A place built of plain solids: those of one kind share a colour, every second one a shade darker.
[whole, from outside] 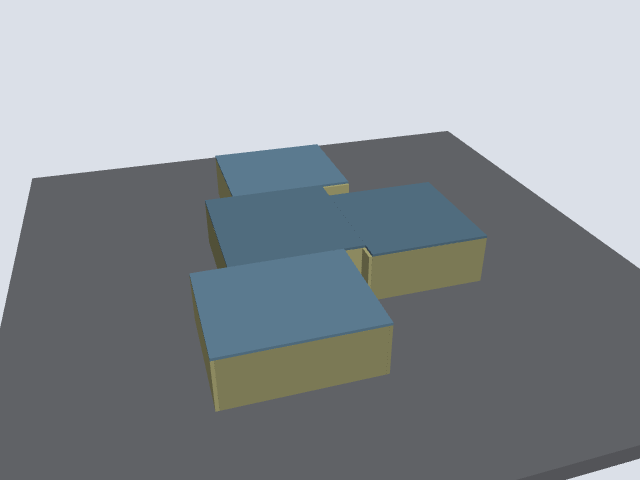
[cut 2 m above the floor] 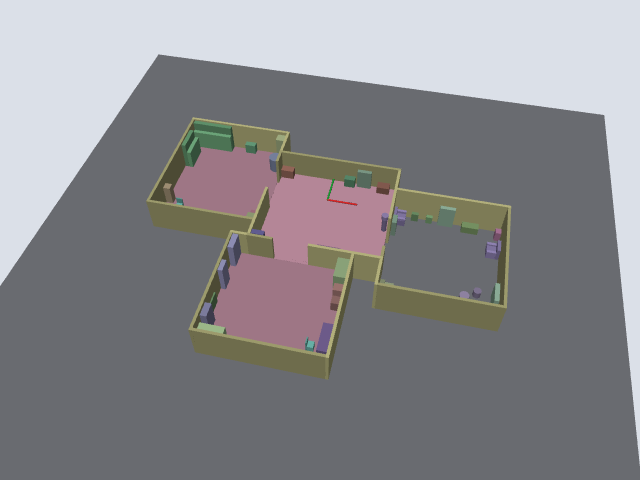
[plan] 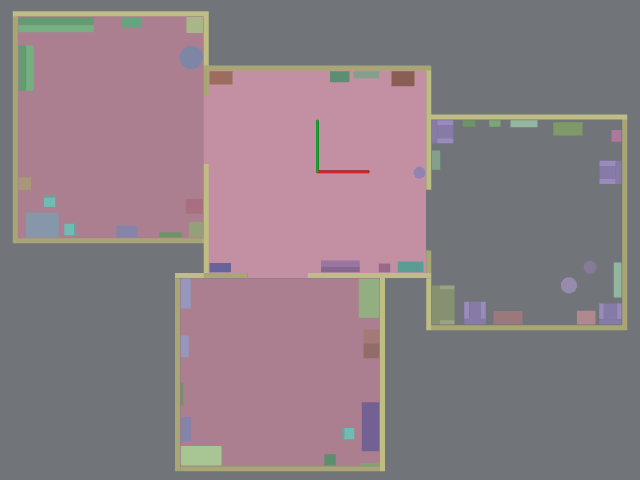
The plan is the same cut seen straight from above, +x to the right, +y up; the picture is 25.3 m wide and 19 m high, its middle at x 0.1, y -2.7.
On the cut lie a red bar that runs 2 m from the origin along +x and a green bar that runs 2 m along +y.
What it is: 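One storey of an old house, long lived in; a hub and three side rooms behind broad openings; a side room's floor lies below the hub's by a bare drop, by one riser or not at all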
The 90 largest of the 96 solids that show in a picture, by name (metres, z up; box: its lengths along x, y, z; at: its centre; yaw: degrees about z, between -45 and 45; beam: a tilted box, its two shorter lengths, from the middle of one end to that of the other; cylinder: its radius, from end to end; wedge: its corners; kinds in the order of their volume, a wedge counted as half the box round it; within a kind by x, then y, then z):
{
 "floor_1": {"box": [7.36, 8.79, 0.43], "at": [-8.18, 1.76, 0.16]},
 "floor_2": {"box": [0.2, 2.68, 0.43], "at": [-4.4, 1.67, 0.16]},
 "floor_3": {"box": [2.37, 0.2, 0.63], "at": [-1.57, -4.11, 0.26]},
 "floor_4": {"box": [7.92, 7.44, 0.63], "at": [-1.48, -7.93, 0.26]},
 "floor_5": {"box": [8.6, 8.02, 0.63], "at": [0.0, 0.0, 0.26]},
 "wall_1": {"box": [0.2, 8.79, 3.25], "at": [-11.96, 1.76, 1.57]},
 "wall_2": {"box": [7.56, 0.2, 3.25], "at": [-8.28, -2.73, 1.57]},
 "wall_3": {"box": [7.56, 0.2, 3.25], "at": [-8.28, 6.26, 1.57]},
 "wall_4": {"box": [0.2, 7.64, 3.25], "at": [-5.54, -8.03, 1.57]},
 "wall_5": {"box": [1.14, 0.2, 3.25], "at": [-5.07, -4.11, 1.57]},
 "wall_6": {"box": [0.2, 4.34, 3.25], "at": [-4.4, -1.84, 1.57]},
 "wall_7": {"box": [0.2, 1.0, 3.25], "at": [-4.4, 3.51, 1.57]},
 "wall_8": {"box": [0.2, 2.15, 3.25], "at": [-4.4, 5.28, 1.57]},
 "wall_9": {"box": [1.75, 0.2, 3.25], "at": [-3.63, -4.11, 1.57]},
 "wall_10": {"box": [7.92, 0.2, 3.25], "at": [-1.48, -11.75, 1.57]},
 "wall_11": {"box": [9.0, 0.2, 3.25], "at": [0.0, 4.11, 1.57]},
 "wall_12": {"box": [4.89, 0.2, 3.25], "at": [2.06, -4.11, 1.57]},
 "wall_13": {"box": [0.2, 7.64, 3.25], "at": [2.58, -8.03, 1.57]},
 "wall_14": {"box": [0.2, 2.07, 3.25], "at": [4.4, -5.24, 1.57]},
 "wall_15": {"box": [0.2, 0.9, 3.25], "at": [4.4, -3.56, 1.57]},
 "wall_16": {"box": [0.2, 4.72, 3.25], "at": [4.4, 1.65, 1.57]},
 "wall_17": {"box": [7.76, 0.2, 3.25], "at": [8.38, -6.18, 1.57]},
 "wall_18": {"box": [7.76, 0.2, 3.25], "at": [8.38, 2.17, 1.57]},
 "wall_19": {"box": [0.2, 8.14, 3.25], "at": [12.16, -2.0, 1.57]},
 "roof_1": {"box": [7.56, 9.19, 0.16], "at": [-8.28, 1.76, 3.28]},
 "roof_2": {"box": [8.32, 7.64, 0.16], "at": [-1.48, -8.03, 3.28]},
 "roof_3": {"box": [9.0, 8.42, 0.16], "at": [0.0, 0.0, 3.28]},
 "roof_4": {"box": [7.76, 8.54, 0.16], "at": [8.38, -2.0, 3.28]},
 "kitchen_run_1": {"box": [0.31, 1.79, 2.1], "at": [-11.68, 4.11, 1.43]},
 "kitchen_run_2": {"box": [0.29, 1.79, 1.45], "at": [-11.38, 4.11, 1.1]},
 "kitchen_run_3": {"box": [2.98, 0.29, 1.46], "at": [-10.35, 5.66, 1.11]},
 "kitchen_run_4": {"box": [2.98, 0.33, 2.1], "at": [-10.35, 5.97, 1.43]},
 "workbench_1": {"box": [1.61, 0.77, 1.36], "at": [-4.6, -11.24, 1.26]},
 "workbench_2": {"box": [0.82, 1.54, 1.41], "at": [2.04, -5.01, 1.28]},
 "metal_shelving_1": {"box": [0.84, 0.48, 1.58], "at": [-7.55, -2.37, 1.17]},
 "metal_shelving_2": {"box": [0.32, 0.87, 2.26], "at": [-5.25, -6.91, 1.71]},
 "metal_shelving_3": {"box": [0.39, 1.17, 1.96], "at": [-5.21, -4.82, 1.56]},
 "metal_shelving_4": {"box": [0.42, 0.95, 1.81], "at": [-5.2, -10.18, 1.49]},
 "armchair_1": {"box": [0.21, 0.91, 0.98], "at": [4.63, 1.58, 0.44]},
 "armchair_2": {"box": [0.64, 0.72, 0.54], "at": [5.06, 1.49, 0.22]},
 "armchair_3": {"box": [0.64, 0.19, 0.74], "at": [5.06, 1.95, 0.32]},
 "armchair_4": {"box": [0.2, 0.66, 0.71], "at": [5.91, -5.48, 0.3]},
 "armchair_5": {"box": [0.86, 0.24, 1.07], "at": [6.24, -5.93, 0.48]},
 "armchair_6": {"box": [0.66, 0.66, 0.54], "at": [6.33, -5.48, 0.22]},
 "armchair_7": {"box": [0.17, 0.62, 0.69], "at": [11.24, -5.52, 0.3]},
 "armchair_8": {"box": [0.64, 0.2, 0.66], "at": [11.48, -0.39, 0.28]},
 "armchair_9": {"box": [0.64, 0.72, 0.54], "at": [11.48, 0.07, 0.22]},
 "armchair_10": {"box": [0.88, 0.22, 1.03], "at": [11.59, -5.94, 0.47]},
 "armchair_11": {"box": [0.71, 0.62, 0.51], "at": [11.68, -5.52, 0.21]},
 "armchair_12": {"box": [0.23, 0.92, 1.01], "at": [11.92, -0.03, 0.46]},
 "bookcase_1": {"box": [1.03, 0.28, 1.51], "at": [1.93, 3.84, 1.33]},
 "bookcase_2": {"box": [0.33, 0.77, 1.41], "at": [4.7, 0.46, 0.66]},
 "bookcase_3": {"box": [1.08, 0.28, 1.79], "at": [8.18, 1.9, 0.85]},
 "bookcase_4": {"box": [0.31, 1.39, 1.44], "at": [11.88, -4.28, 0.67]},
 "fridge_1": {"box": [0.66, 0.64, 1.96], "at": [-4.86, 5.81, 1.36]},
 "fridge_2": {"box": [0.57, 0.62, 1.91], "at": [-4.82, -2.29, 1.33]},
 "sideboard_1": {"box": [1.53, 0.21, 1.77], "at": [0.91, -3.87, 1.46]},
 "sideboard_2": {"box": [1.53, 0.26, 1.24], "at": [0.91, -3.64, 1.2]},
 "tv_unit_1": {"box": [1.16, 0.54, 1.01], "at": [7.54, -5.78, 0.46]},
 "tv_unit_2": {"box": [0.73, 0.55, 1.01], "at": [10.64, -5.78, 0.46]},
 "sofa_1": {"box": [0.32, 1.55, 0.91], "at": [4.69, -5.27, 0.4]},
 "sofa_2": {"box": [0.58, 1.38, 0.53], "at": [5.14, -5.36, 0.21]},
 "sofa_3": {"box": [0.58, 0.17, 0.67], "at": [5.14, -4.58, 0.28]},
 "plant_big_round_1": {"cylinder": 0.47, "from": [-5.0, 4.53, 0.38], "to": [-5.0, 4.53, 1.51]},
 "carton_stack_1": {"box": [0.63, 1.14, 0.77], "at": [2.13, -6.81, 0.96]},
 "carton_stack_2": {"box": [0.63, 0.55, 0.6], "at": [2.13, -6.52, 1.65]},
 "trunk_1": {"box": [0.92, 0.53, 0.73], "at": [-3.82, 3.71, 0.94]},
 "trunk_2": {"box": [0.91, 0.6, 0.59], "at": [3.39, 3.68, 0.87]},
 "tall_odds_1": {"box": [0.79, 0.43, 0.78], "at": [-7.38, 5.92, 0.77]},
 "tall_odds_2": {"box": [0.46, 0.44, 0.72], "at": [0.5, -11.4, 0.94]},
 "tall_odds_3": {"box": [0.78, 0.43, 0.74], "at": [0.88, 3.76, 0.95]},
 "coat_rack_1": {"box": [0.85, 0.37, 2.02], "at": [-3.85, -3.8, 1.59]},
 "desk_1": {"box": [0.7, 1.94, 0.46], "at": [2.1, -10.09, 1.54]},
 "washing_machine_1": {"box": [0.69, 0.58, 1.17], "at": [-4.87, -1.37, 0.96]},
 "hall_bench_1": {"box": [1.02, 0.44, 1.01], "at": [3.69, -3.76, 1.08]},
 "radiator_1": {"box": [0.88, 0.21, 0.78], "at": [-5.83, -2.5, 0.77]},
 "radiator_2": {"box": [0.1, 0.91, 1.0], "at": [-5.36, -8.8, 1.08]},
 "radiator_3": {"box": [0.5, 0.26, 0.72], "at": [6.0, 1.91, 0.31]},
 "radiator_4": {"box": [0.45, 0.26, 0.64], "at": [7.03, 1.91, 0.27]},
 "coffee_table_1": {"box": [1.16, 0.53, 0.64], "at": [9.91, 1.7, 0.27]},
 "pet_corner_1": {"box": [0.5, 0.5, 1.47], "at": [-11.59, -0.47, 1.11]},
 "stool_pouffe_round_1": {"cylinder": 0.32, "from": [9.95, -4.49, 0.0], "to": [9.95, -4.49, 0.73]},
 "stool_pouffe_round_2": {"cylinder": 0.26, "from": [10.79, -3.78, 0.0], "to": [10.79, -3.78, 0.52]},
 "side_table_1": {"box": [0.46, 0.35, 0.99], "at": [2.65, -3.8, 1.07]},
 "side_table_2": {"box": [0.4, 0.46, 0.85], "at": [11.84, 1.42, 0.37]},
 "dining_chair_1": {"box": [0.45, 0.37, 0.51], "at": [-10.61, -1.22, 0.63]},
 "dining_chair_2": {"box": [0.38, 0.46, 0.5], "at": [-9.83, -2.29, 0.63]},
 "dining_chair_3": {"box": [0.39, 0.45, 0.51], "at": [1.26, -10.37, 0.83]},
 "dining_table_1": {"box": [1.3, 0.99, 0.11], "at": [-10.89, -2.11, 1.17]},
 "floor_lamp_round_1": {"cylinder": 0.18, "from": [4.04, -0.03, 0.58], "to": [4.04, -0.03, 1.75]}
}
